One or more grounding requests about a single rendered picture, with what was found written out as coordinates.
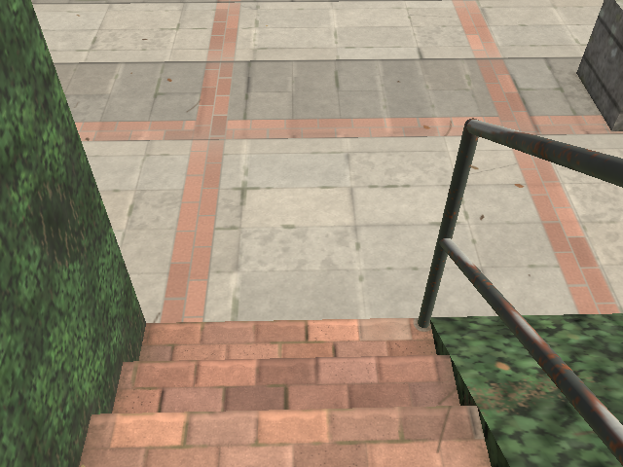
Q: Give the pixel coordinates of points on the stairs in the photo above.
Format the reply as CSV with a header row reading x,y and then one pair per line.
x,y
287,393

